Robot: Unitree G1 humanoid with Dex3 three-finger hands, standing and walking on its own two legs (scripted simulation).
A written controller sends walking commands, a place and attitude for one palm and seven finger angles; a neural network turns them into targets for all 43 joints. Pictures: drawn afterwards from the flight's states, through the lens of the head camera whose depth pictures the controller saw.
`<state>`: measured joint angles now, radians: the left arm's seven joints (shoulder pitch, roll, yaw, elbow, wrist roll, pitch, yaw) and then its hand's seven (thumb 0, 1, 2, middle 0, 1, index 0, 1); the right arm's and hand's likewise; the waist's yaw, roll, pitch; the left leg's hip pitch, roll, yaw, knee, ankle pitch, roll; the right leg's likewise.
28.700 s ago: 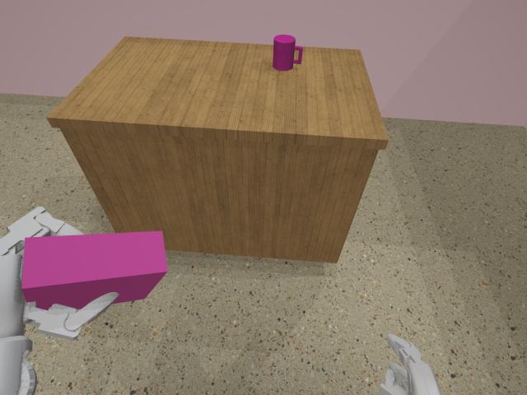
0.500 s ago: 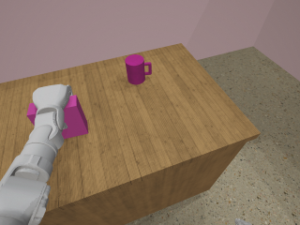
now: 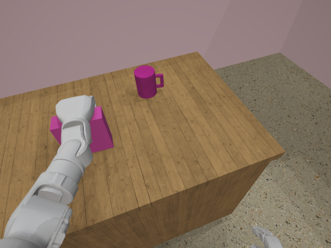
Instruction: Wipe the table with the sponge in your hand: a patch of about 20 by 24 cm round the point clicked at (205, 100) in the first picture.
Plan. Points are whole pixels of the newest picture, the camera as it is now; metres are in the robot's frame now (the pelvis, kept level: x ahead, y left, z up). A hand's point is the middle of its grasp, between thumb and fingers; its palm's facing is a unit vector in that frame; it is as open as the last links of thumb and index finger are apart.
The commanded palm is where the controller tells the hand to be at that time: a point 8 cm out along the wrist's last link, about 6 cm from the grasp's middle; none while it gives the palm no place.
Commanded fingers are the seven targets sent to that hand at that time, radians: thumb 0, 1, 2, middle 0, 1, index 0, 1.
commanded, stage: wipe back along the middle lane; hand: left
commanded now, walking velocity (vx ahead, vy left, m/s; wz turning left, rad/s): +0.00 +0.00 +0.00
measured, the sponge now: (87, 138) +0.40 +0.26 +0.01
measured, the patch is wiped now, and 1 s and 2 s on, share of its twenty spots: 0.60 0.75 0.90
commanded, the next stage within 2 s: slide across to the third lane in 1.54 s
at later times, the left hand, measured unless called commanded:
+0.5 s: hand (88, 137) +0.36 +0.23 +0.07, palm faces +0.00 +0.00 -1.00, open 9.6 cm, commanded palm +0.32 +0.21 +0.10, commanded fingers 0.00 0.10 1.30 -1.20 -1.60 -1.20 -1.60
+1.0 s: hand (89, 153) +0.31 +0.21 +0.07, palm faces +0.04 -0.04 -1.00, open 9.5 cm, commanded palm +0.26 +0.20 +0.10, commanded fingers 0.00 0.10 1.30 -1.20 -1.60 -1.20 -1.60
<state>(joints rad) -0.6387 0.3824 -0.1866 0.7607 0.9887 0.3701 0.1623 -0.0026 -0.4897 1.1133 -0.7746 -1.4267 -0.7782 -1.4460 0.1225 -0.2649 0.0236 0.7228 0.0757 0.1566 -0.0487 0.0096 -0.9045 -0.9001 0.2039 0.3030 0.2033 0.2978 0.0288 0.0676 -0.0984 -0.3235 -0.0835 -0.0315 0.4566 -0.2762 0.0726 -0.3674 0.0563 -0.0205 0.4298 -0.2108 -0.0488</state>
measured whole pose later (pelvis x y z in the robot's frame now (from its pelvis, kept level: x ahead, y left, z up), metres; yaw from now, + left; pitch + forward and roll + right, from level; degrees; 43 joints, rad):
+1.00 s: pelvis -0.01 -0.01 +0.00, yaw -2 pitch +2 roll +0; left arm -0.22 0.34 -0.28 0.23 0.97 0.57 0.16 0.02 -0.46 1.09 -0.71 -1.48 -0.76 -1.45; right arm 0.02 -0.28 0.05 0.65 0.10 0.17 -0.03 0.01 -0.91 -0.90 0.20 0.30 0.20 0.30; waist 0.07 0.08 -0.08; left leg -0.21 -0.07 0.00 0.44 -0.27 0.06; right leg -0.28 0.07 0.01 0.45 -0.22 -0.07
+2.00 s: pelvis -0.03 -0.03 +0.00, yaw -2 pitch -1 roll +1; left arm -0.10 0.31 -0.38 0.05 0.98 0.62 0.11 0.00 -0.47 1.08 -0.71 -1.47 -0.80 -1.38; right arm -0.01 -0.26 0.04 0.65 0.09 0.17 0.01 0.01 -0.91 -0.90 0.20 0.30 0.20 0.30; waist 0.09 0.10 -0.06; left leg -0.17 -0.06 -0.01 0.45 -0.27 0.05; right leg -0.24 0.08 0.00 0.47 -0.22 -0.08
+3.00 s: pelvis -0.04 -0.05 +0.00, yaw -2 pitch +3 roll +2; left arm -0.52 0.24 -0.31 0.60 0.93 0.57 0.15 -0.01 -0.51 1.10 -0.77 -1.42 -0.85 -1.33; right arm 0.06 -0.27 0.05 0.70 0.10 0.18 -0.07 0.01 -0.91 -0.90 0.20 0.30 0.20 0.30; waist 0.03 0.07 -0.10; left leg -0.27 -0.03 -0.01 0.46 -0.24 0.01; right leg -0.34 0.11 0.00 0.45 -0.16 -0.12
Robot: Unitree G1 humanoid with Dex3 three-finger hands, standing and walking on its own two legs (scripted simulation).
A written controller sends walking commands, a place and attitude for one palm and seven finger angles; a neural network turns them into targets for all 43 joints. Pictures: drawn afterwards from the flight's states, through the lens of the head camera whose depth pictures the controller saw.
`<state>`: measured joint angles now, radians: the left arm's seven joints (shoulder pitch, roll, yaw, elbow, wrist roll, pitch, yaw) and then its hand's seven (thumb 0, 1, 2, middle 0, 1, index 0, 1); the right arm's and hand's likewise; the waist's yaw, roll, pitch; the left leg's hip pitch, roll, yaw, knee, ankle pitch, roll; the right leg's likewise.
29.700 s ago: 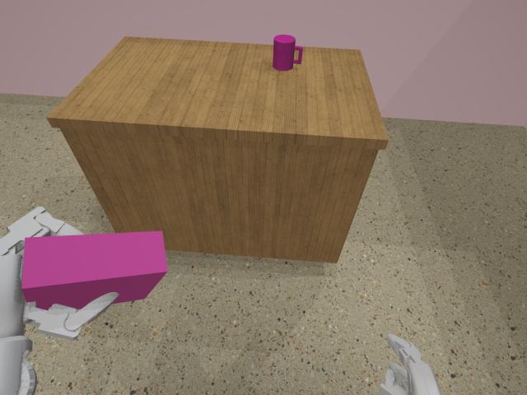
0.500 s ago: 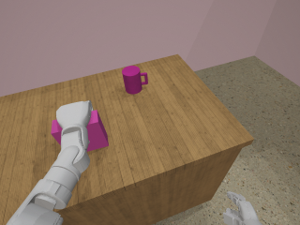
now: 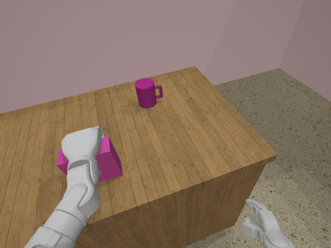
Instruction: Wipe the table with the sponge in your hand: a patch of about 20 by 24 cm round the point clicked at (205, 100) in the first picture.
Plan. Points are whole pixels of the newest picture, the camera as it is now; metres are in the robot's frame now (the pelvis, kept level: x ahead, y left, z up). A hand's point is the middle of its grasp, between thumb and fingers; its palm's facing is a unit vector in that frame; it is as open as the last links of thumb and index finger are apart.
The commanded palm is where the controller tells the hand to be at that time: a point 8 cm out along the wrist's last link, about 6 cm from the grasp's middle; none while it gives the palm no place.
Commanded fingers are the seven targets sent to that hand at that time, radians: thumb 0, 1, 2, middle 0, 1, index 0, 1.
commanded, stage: wipe back along the middle lane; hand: left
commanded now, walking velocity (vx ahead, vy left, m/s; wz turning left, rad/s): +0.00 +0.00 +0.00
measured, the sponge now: (95, 167) +0.31 +0.24 +0.01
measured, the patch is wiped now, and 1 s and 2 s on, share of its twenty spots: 0.75 0.90 0.95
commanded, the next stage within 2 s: slide across to the third lane in 0.54 s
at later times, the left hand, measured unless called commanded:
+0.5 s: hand (93, 168) +0.28 +0.22 +0.07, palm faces +0.07 -0.08 -0.99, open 9.5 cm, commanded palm +0.22 +0.20 +0.10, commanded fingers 0.00 0.10 1.30 -1.20 -1.60 -1.20 -1.60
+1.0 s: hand (101, 172) +0.27 +0.19 +0.07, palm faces +0.03 -0.07 -1.00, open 9.5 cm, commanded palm +0.24 +0.16 +0.11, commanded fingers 0.00 0.10 1.30 -1.20 -1.60 -1.20 -1.60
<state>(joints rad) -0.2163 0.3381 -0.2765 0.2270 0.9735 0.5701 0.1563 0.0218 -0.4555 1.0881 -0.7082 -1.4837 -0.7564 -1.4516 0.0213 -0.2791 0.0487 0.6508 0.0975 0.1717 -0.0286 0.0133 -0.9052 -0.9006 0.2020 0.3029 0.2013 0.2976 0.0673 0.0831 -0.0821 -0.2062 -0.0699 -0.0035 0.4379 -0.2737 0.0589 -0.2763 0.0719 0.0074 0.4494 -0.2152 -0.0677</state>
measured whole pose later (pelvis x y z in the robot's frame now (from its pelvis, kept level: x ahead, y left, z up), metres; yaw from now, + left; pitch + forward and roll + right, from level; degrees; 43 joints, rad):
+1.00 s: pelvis -0.01 -0.01 +0.00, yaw +0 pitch -1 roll +1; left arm -0.10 0.31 -0.38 0.05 0.98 0.62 0.11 0.00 -0.47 1.08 -0.71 -1.47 -0.80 -1.38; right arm -0.01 -0.26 0.04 0.65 0.09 0.17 0.01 0.01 -0.91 -0.90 0.20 0.30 0.20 0.30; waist 0.09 0.10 -0.06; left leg -0.17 -0.06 -0.01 0.45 -0.27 0.05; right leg -0.24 0.08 0.00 0.47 -0.22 -0.08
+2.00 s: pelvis -0.03 -0.04 +0.00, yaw +0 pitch +3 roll +2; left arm -0.52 0.24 -0.31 0.60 0.93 0.57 0.15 -0.01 -0.51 1.10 -0.77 -1.42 -0.85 -1.33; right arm 0.06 -0.27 0.05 0.70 0.10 0.18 -0.07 0.01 -0.91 -0.90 0.20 0.30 0.20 0.30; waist 0.03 0.07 -0.10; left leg -0.27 -0.03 -0.01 0.46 -0.24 0.01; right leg -0.34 0.11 0.00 0.45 -0.16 -0.12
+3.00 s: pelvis -0.02 -0.02 +0.00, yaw -1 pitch +11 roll +0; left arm -0.85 0.37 -0.16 1.05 0.97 0.37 0.20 0.00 -0.53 1.13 -0.77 -1.40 -0.84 -1.37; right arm 0.18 -0.28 0.03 0.75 0.09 0.13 -0.07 0.01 -0.91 -0.90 0.20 0.30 0.20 0.30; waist -0.06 0.05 -0.12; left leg -0.43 -0.04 0.00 0.49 -0.25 0.03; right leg -0.48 0.10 0.00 0.44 -0.16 -0.09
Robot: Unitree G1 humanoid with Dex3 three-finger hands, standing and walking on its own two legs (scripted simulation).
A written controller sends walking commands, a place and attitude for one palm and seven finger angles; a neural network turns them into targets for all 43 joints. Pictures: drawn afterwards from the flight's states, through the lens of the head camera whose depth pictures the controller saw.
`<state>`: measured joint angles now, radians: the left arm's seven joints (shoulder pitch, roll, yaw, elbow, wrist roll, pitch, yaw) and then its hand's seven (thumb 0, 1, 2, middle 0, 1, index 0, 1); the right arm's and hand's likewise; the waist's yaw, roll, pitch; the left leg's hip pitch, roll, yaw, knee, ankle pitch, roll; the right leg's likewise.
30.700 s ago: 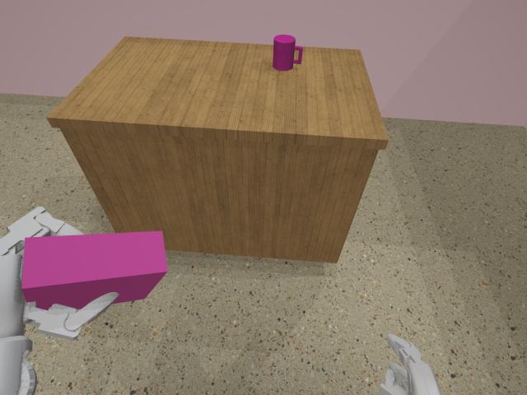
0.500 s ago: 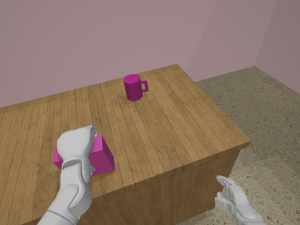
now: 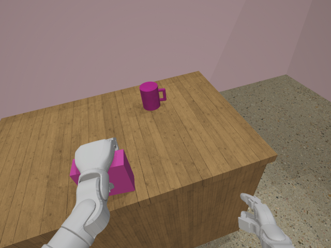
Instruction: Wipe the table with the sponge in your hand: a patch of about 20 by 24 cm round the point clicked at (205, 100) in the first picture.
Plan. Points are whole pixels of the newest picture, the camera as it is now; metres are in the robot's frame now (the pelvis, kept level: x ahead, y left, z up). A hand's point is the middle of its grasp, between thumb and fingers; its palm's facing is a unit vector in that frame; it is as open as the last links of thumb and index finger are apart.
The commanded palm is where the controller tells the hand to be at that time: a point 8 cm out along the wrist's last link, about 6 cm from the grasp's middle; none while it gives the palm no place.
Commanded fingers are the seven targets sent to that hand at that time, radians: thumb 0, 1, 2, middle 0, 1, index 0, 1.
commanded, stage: slide across to the third lane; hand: left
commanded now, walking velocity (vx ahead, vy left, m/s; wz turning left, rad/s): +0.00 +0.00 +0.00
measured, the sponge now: (108, 180) +0.28 +0.21 +0.01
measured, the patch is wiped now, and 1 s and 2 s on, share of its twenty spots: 0.90 0.95 1.00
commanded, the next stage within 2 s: wipe forward along the third lane in 0.28 s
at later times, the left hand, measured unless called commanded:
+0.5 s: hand (124, 159) +0.31 +0.16 +0.07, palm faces +0.03 -0.08 -1.00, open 9.5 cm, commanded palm +0.28 +0.15 +0.11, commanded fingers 0.00 0.10 1.30 -1.20 -1.60 -1.20 -1.60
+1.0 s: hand (126, 145) +0.36 +0.17 +0.07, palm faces -0.03 -0.05 -1.00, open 9.5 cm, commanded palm +0.34 +0.17 +0.10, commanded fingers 0.00 0.10 1.30 -1.20 -1.60 -1.20 -1.60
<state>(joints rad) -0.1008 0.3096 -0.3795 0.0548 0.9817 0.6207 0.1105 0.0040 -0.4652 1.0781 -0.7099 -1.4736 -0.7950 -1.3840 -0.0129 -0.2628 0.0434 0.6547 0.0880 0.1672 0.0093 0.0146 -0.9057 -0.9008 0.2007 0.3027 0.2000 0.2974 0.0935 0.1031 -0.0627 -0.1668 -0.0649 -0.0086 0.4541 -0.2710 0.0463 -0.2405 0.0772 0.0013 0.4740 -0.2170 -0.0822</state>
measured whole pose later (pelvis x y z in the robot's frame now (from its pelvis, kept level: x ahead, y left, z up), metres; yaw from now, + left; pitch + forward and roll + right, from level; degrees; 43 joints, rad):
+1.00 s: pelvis -0.02 -0.03 +0.00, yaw -1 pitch +3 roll +2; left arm -0.52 0.24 -0.31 0.60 0.93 0.57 0.15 -0.01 -0.51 1.10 -0.77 -1.42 -0.85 -1.33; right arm 0.06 -0.27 0.05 0.70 0.10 0.18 -0.07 0.01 -0.91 -0.90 0.20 0.30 0.20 0.30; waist 0.03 0.07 -0.10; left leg -0.27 -0.03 -0.01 0.46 -0.24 0.01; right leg -0.34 0.11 0.00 0.45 -0.16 -0.12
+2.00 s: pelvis +0.00 -0.01 +0.00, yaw -1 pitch +11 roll +0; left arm -0.85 0.37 -0.16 1.05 0.97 0.37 0.20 0.00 -0.53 1.13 -0.77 -1.40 -0.84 -1.37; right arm 0.18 -0.28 0.03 0.75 0.09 0.13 -0.07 0.01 -0.91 -0.90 0.20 0.30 0.20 0.30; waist -0.06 0.05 -0.12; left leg -0.43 -0.04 0.00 0.49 -0.25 0.03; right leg -0.48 0.10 0.00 0.44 -0.16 -0.09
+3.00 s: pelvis +0.03 +0.03 +0.00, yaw +1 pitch +5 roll -1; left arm -0.51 0.15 -0.47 0.53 0.97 0.67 0.22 0.00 -0.47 1.11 -0.70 -1.48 -0.77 -1.45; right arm -0.01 -0.24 0.04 0.67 0.09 0.27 0.04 0.01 -0.91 -0.90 0.20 0.30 0.20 0.30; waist 0.07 0.06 -0.14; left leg -0.25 -0.09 -0.02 0.48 -0.30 0.08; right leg -0.30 0.06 0.00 0.46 -0.24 -0.04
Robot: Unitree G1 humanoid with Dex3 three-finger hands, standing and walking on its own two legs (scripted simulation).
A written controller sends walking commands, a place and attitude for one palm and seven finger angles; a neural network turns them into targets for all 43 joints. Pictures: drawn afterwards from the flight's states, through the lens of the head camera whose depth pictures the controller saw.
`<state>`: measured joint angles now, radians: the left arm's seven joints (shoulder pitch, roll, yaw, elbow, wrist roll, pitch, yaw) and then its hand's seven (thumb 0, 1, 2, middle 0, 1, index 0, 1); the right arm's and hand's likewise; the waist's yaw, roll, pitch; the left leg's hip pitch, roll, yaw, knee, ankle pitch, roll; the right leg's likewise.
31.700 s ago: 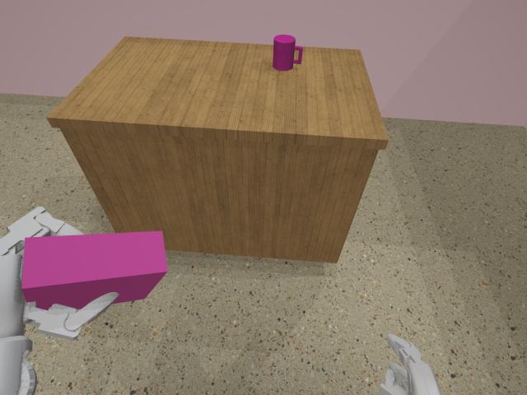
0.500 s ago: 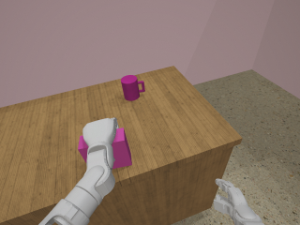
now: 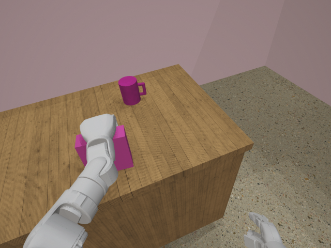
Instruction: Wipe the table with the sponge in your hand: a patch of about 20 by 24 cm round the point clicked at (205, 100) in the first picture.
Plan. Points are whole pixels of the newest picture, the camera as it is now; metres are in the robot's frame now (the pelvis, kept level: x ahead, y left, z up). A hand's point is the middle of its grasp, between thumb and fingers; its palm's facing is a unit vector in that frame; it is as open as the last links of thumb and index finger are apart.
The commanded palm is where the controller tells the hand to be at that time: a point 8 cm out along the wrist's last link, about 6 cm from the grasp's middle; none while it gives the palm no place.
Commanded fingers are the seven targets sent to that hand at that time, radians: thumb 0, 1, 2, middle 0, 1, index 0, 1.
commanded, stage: wipe forward along the third lane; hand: left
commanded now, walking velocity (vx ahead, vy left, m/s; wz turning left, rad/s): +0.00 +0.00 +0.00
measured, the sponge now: (108, 156) +0.36 +0.20 +0.01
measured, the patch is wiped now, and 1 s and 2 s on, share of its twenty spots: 0.95 1.00 1.00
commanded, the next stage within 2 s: wipe back along the third lane in 1.00 s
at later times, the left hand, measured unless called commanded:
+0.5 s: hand (103, 130) +0.41 +0.22 +0.07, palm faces -0.05 -0.04 -1.00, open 9.5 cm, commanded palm +0.39 +0.23 +0.10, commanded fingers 0.00 0.10 1.30 -1.20 -1.60 -1.20 -1.60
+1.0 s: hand (98, 118) +0.46 +0.25 +0.07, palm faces -0.08 -0.02 -1.00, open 9.5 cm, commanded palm +0.45 +0.26 +0.10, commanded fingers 0.00 0.10 1.30 -1.20 -1.60 -1.20 -1.60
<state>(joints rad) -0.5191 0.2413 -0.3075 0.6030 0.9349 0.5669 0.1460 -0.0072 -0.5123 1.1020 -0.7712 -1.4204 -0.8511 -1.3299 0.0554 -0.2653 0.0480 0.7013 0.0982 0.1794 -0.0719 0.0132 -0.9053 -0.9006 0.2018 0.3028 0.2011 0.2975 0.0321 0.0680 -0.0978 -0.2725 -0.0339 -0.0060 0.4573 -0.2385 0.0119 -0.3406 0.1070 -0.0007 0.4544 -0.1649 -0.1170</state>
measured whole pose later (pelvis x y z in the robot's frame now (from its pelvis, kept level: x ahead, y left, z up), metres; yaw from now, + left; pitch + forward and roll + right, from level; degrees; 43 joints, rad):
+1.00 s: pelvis +0.01 +0.02 +0.00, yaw +0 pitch +11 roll +0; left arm -0.85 0.37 -0.16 1.05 0.97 0.37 0.20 0.00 -0.53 1.13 -0.77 -1.40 -0.84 -1.37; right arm 0.18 -0.28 0.03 0.75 0.09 0.13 -0.07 0.01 -0.91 -0.90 0.20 0.30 0.20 0.30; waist -0.06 0.05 -0.12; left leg -0.43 -0.04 0.00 0.49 -0.25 0.03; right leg -0.48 0.10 0.00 0.44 -0.16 -0.09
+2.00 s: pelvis +0.04 +0.06 +0.00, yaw +1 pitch +5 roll -1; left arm -0.51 0.15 -0.47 0.53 0.97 0.67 0.22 0.00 -0.47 1.11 -0.70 -1.48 -0.77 -1.45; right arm -0.01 -0.24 0.04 0.67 0.09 0.27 0.04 0.01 -0.91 -0.90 0.20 0.30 0.20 0.30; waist 0.07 0.06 -0.14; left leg -0.25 -0.09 -0.02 0.48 -0.30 0.08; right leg -0.30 0.06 0.00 0.46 -0.24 -0.04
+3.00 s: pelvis +0.02 +0.01 +0.00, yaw -1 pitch -1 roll +1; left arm -0.17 0.23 -0.43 0.14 0.96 0.69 0.17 0.02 -0.45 1.09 -0.68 -1.49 -0.77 -1.43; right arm -0.05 -0.25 0.06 0.64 0.10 0.24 0.05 0.01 -0.91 -0.90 0.20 0.30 0.20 0.30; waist 0.07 0.08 -0.09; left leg -0.15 -0.04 0.00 0.45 -0.28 0.03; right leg -0.23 0.11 0.02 0.46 -0.21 -0.10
